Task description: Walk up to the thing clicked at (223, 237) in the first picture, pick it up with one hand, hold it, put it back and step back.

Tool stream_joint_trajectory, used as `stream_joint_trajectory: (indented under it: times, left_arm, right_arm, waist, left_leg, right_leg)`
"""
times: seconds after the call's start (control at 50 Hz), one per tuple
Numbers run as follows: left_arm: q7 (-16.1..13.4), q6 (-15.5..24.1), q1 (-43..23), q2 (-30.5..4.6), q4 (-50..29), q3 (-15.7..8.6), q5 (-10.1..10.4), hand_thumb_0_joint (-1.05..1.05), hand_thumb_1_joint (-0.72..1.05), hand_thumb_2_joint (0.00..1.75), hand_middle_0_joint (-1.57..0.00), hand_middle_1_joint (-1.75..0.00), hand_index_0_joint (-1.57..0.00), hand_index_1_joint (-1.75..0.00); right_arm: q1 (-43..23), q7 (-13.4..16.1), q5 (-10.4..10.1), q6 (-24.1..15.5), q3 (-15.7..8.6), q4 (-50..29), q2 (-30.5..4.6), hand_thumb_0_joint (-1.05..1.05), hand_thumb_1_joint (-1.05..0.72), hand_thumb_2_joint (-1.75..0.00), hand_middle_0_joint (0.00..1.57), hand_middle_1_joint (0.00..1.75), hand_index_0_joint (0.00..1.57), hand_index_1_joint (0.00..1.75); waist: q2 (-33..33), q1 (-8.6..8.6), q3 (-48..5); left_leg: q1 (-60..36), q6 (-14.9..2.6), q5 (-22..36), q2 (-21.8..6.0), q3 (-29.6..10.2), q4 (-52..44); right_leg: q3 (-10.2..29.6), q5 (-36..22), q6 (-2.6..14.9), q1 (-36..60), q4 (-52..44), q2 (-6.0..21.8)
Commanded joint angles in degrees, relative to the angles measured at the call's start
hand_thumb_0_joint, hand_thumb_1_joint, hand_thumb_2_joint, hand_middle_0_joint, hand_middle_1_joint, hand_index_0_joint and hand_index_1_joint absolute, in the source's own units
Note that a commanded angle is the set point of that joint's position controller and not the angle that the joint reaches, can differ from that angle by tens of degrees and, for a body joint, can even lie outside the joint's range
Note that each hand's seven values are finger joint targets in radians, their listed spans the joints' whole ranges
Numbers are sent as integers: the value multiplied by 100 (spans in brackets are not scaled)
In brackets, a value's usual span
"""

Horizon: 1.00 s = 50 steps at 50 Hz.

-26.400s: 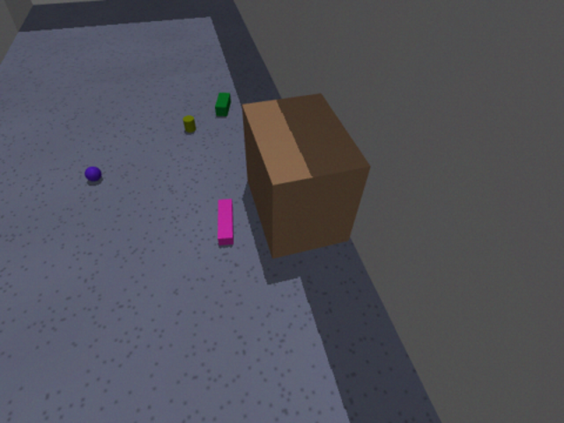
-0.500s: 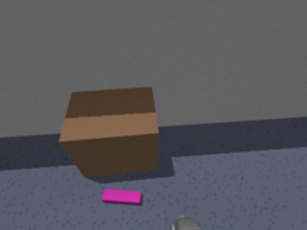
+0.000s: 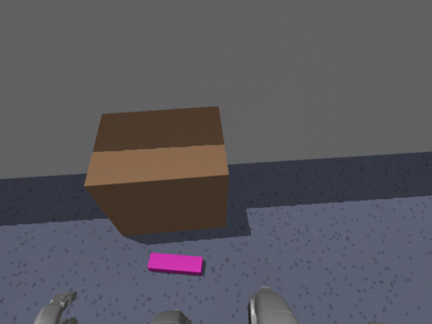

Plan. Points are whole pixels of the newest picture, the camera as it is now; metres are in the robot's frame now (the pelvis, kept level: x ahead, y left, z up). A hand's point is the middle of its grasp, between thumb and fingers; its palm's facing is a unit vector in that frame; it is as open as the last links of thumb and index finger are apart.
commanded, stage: walk up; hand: left
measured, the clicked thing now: (176, 263) +0.41 +0.18 -0.71
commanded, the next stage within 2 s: stand in 1.48 s
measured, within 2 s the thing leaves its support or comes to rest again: neither
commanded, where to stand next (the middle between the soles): +0.06 -0.01 m, yaw -4 degrees
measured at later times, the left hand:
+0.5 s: hand out of the picture +0.05 +0.27 -0.13, palm faces -0.12 -0.93 -0.35, open 7.4 cm
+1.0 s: hand out of the picture +0.08 +0.24 -0.12, palm faces -0.11 -0.92 -0.37, open 7.4 cm
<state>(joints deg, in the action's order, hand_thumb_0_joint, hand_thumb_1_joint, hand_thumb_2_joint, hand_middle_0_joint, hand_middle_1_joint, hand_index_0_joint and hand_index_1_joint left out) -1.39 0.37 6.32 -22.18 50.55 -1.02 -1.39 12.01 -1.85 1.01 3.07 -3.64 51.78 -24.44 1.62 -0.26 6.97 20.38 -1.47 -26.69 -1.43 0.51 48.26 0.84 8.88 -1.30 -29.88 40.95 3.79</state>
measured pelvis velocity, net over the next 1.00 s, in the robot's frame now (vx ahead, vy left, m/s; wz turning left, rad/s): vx -0.01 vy -0.01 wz -0.09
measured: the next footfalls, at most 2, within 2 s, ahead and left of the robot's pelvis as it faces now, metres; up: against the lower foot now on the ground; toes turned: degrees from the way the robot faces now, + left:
right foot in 0.34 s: +0.03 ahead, -0.15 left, +0.00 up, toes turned -7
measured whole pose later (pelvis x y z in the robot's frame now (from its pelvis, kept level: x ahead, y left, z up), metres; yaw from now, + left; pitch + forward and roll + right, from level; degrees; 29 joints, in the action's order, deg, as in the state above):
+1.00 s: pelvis -0.01 -0.01 +0.03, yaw -5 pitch -2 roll +0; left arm 1.0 0.2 8.2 -20.9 60.8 -0.4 -0.3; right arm 9.0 -0.9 -0.2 -0.6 -0.1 60.4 -21.8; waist 1.4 0.2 3.6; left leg 15.7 1.4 -13.7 -1.7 -0.6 31.8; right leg -1.1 16.0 -1.1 -14.0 32.3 2.0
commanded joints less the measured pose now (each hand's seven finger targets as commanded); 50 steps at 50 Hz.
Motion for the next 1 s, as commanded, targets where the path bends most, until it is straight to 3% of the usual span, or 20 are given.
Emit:
stream_joint_trajectory:
  times: [0.0,0.02,0.04,0.1,0.2,0.26,0.3,0.32,0.34,0.36,0.5,0.52,0.54,0.56,0.58,0.74,0.8,0.84,0.9,0.98]
  left_arm:
    - [-91,-140,-215,-1063,-540,-348,138,0,90,90,-20,-30,-20,-30]
    - [-155,-146,-274,-1318,-453,-485,122,0,90,90,-20,-30,-20,-30]
    - [-160,-165,-277,-1401,-386,-532,91,0,90,90,-20,-30,-20,-30]
    - [-82,-199,420,-1277,-123,-499,183,0,90,90,-20,-30,-20,-30]
    - [118,-68,69,-1274,-345,-504,22,0,90,90,-20,-30,-20,-30]
    - [146,35,342,-1205,-203,-468,-7,0,90,90,-20,-30,-20,-30]
    - [115,149,834,-1159,81,-493,-43,0,90,90,-20,-30,-20,-30]
    - [92,212,1127,-1416,144,-577,-83,0,90,90,-20,-30,-20,-30]
    - [90,235,1064,-1984,93,-661,-59,0,90,90,-20,-30,-20,-30]
    - [123,229,925,-2220,-22,-697,-50,0,90,90,-20,-30,-20,-30]
    - [180,129,283,-1471,-255,-418,85,0,90,90,-20,-30,-20,-30]
    - [177,110,217,-1143,-354,-323,131,0,90,90,-20,-30,-20,-30]
    - [171,78,331,-758,-392,-215,206,0,90,90,-20,-30,-20,-30]
    - [77,-22,595,-1245,-180,-344,181,0,90,90,-20,-30,-20,-30]
    - [63,-38,582,-1420,-69,-375,151,0,90,90,-20,-30,-20,-30]
    - [198,27,905,-1075,555,-412,107,0,90,90,-20,-30,-20,-30]
    - [147,134,386,-1440,414,-413,12,0,90,90,-20,-30,-20,-30]
    - [173,133,-322,-1543,321,-349,48,0,90,90,-20,-30,-20,-30]
    - [165,157,-379,-1238,502,-253,103,0,90,90,-20,-30,-20,-30]
    - [158,178,-479,-1221,673,-246,113,0,90,90,-20,-30,-20,-30]
  right_arm:
    - [825,170,105,-114,-457,-64,-1665,0,-90,-90,20,30,20,30]
    - [157,181,55,-147,-540,-296,-2121,0,-90,-90,20,30,20,30]
    - [-194,232,97,-231,-502,-416,-1943,0,-90,-90,20,30,20,30]
    - [-417,384,43,-395,-364,-432,-1493,0,-90,-90,20,30,20,30]
    - [377,367,110,-567,-426,-305,-1577,0,-90,-90,20,30,20,30]
    - [241,305,127,-559,-365,-377,-1606,0,-90,-90,20,30,20,30]
    - [57,258,49,-513,-238,-417,-1348,0,-90,-90,20,30,20,30]
    - [89,251,17,-521,-141,-490,-1080,0,-90,-90,20,30,20,30]
    - [-285,245,-9,-536,-64,-675,-812,0,-90,-90,20,30,20,30]
    - [-549,320,40,-558,-191,-653,-1138,0,-90,-90,20,30,20,30]
    - [525,256,-74,-776,-188,-18,-861,0,-90,-90,20,30,20,30]
    - [748,304,-15,-802,-254,44,-1043,0,-90,-90,20,30,20,30]
    - [777,346,78,-847,-322,-12,-1448,0,-90,-90,20,30,20,30]
    - [475,320,-21,-833,-368,-152,-1775,0,-90,-90,20,30,20,30]
    - [200,310,-15,-805,-381,-180,-1736,0,-90,-90,20,30,20,30]
    - [-649,237,-37,-597,-77,-157,-1268,0,-90,-90,20,30,20,30]
    - [-520,203,-140,-481,73,-59,-775,0,-90,-90,20,30,20,30]
    - [-395,199,-128,-445,9,233,-869,0,-90,-90,20,30,20,30]
    - [-509,165,-153,-533,49,452,-925,0,-90,-90,20,30,20,30]
    - [-564,164,-159,-558,135,699,-871,0,-90,-90,20,30,20,30]
  waist:
    - [851,357,-335]
    - [1246,345,-194]
    - [632,193,-10]
    - [148,-145,-518]
    - [597,382,-982]
    - [798,226,-811]
    - [644,-110,-856]
    - [58,-215,-992]
    - [-1177,-273,-691]
    - [-1162,-324,-326]
    - [-899,314,-693]
    - [-345,463,-839]
    - [806,441,-961]
    - [561,262,-896]
    - [236,154,-529]
    - [781,-145,-542]
    - [-401,3,-301]
    - [-635,261,-206]
    - [-579,152,-556]
    - [-643,109,-830]
  left_leg:
    - [-133,-626,-68,-1372,-2301,-2641]
    - [874,-1390,410,-2283,-3304,-3158]
    - [1033,-1470,1241,-2258,-3069,-2966]
    - [-50,-950,2468,-1473,-1604,-2021]
    - [-1732,-1111,1354,-1561,-1778,-1929]
    - [-1191,-1137,1567,-1544,-1460,-1842]
    - [-352,-688,2174,-1129,-699,-1156]
    - [511,-389,1913,-792,-369,-335]
    - [1710,-80,-46,81,311,350]
    - [1459,-25,-891,-160,-123,764]
    - [-1116,-66,1392,279,392,-1710]
    - [-1853,-148,1708,-51,-217,-2209]
    - [-2100,-543,1547,-1444,-2381,-2972]
    - [-1304,-1290,775,-2229,-3117,-3081]
    - [-666,-1426,250,-2209,-3030,-3198]
    - [592,-513,69,-935,-932,-2541]
    - [576,51,-187,-299,-590,-1861]
    - [-741,129,296,-64,-287,-1335]
    - [-735,-29,990,-375,-668,-2195]
    - [-838,57,2020,-358,-513,-2254]
  right_leg:
    - [553,2348,435,-996,885,-482]
    - [513,2597,319,-331,2221,-848]
    - [879,2426,344,-264,2873,-777]
    - [893,1708,341,-387,3241,-778]
    - [492,2178,138,-391,1302,-443]
    - [8,2355,270,608,-171,-415]
    - [-22,1119,459,2055,-1624,-507]
    - [1011,1005,647,2912,-1765,-60]
    - [3041,1586,1311,2845,-1985,1071]
    - [3617,959,1947,2097,-2021,1765]
    - [837,-1197,1005,1013,-626,445]
    - [603,-777,731,434,46,221]
    - [350,578,312,-237,1125,-472]
    - [514,2509,292,103,1404,-356]
    - [606,2537,305,278,1683,-227]
    - [-271,986,277,2121,-674,-319]
    - [1417,1908,585,1462,-2008,593]
    - [1626,2641,776,228,-2398,954]
    - [660,1292,401,1050,-1950,358]
    - [644,300,385,1722,-2027,495]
